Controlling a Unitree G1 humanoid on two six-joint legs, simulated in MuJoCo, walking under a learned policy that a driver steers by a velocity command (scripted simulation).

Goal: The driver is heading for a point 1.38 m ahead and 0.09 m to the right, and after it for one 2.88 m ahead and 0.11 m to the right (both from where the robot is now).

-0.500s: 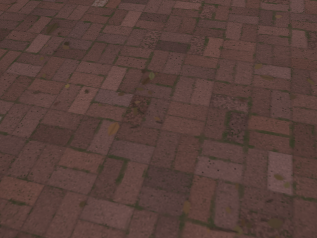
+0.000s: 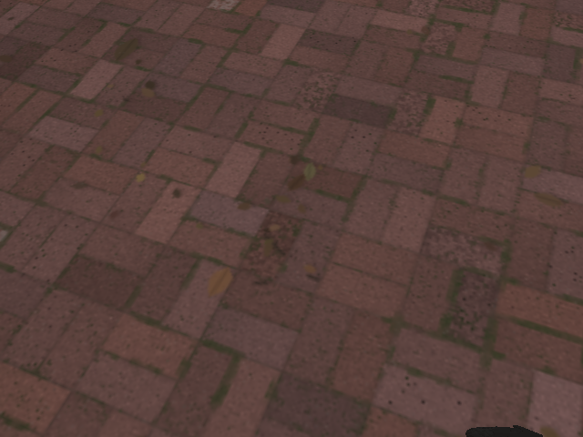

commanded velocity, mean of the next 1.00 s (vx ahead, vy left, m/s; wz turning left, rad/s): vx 0.50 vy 0.00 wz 0.00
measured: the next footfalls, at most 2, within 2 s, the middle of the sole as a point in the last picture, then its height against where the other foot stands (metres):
left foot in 0.08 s outside the picture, level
right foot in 0.64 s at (380, 404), level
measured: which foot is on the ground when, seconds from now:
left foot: up 0.00-0.06, down 0.08-0.66, up 0.68-1.00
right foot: down 0.00-0.08, up 0.10-0.62, down 0.64-1.00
